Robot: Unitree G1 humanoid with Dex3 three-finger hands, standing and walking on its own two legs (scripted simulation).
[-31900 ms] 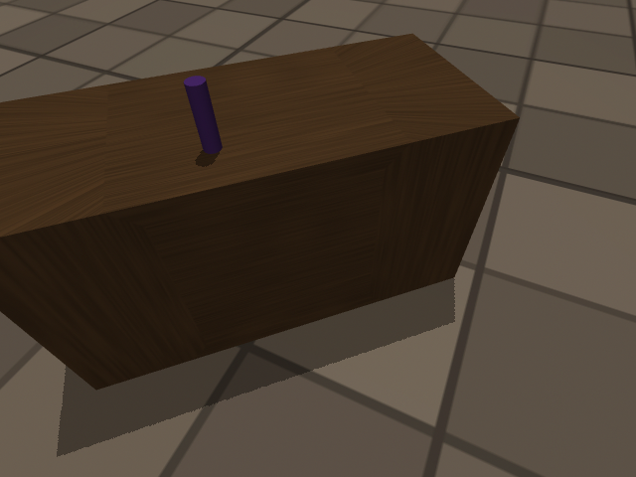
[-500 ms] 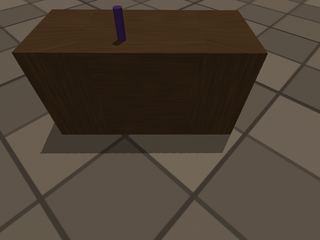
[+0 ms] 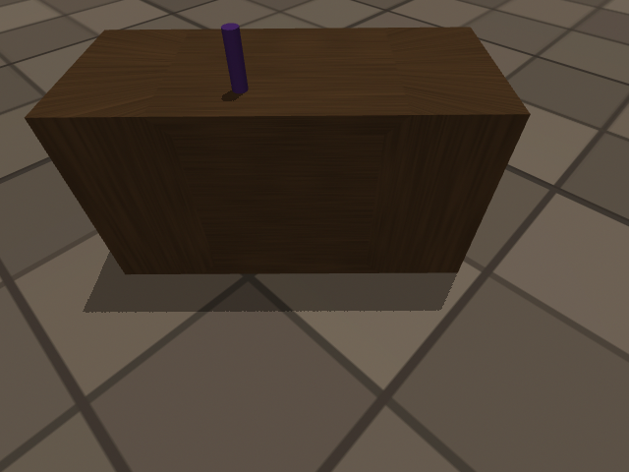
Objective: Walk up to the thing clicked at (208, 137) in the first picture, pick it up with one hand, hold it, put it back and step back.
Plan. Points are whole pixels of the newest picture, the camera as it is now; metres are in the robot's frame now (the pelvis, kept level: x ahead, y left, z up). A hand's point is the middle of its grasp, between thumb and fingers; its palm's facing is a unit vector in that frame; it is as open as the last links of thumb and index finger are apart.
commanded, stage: step back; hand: left
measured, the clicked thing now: (235, 60) +1.09 +0.24 +0.01
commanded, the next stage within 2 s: stand in 0.30 s
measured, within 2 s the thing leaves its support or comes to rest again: neither
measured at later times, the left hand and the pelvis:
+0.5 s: hand out of the picture +0.10 +0.24 -0.15, palm faces -0.03 -0.94 -0.33, open 7.4 cm; pelvis +0.00 +0.00 +0.01, yaw -1 degrees
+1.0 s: hand out of the picture +0.04 +0.25 -0.15, palm faces -0.04 -0.94 -0.34, open 7.4 cm; pelvis -0.03 -0.01 +0.01, yaw -1 degrees
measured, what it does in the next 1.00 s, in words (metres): stands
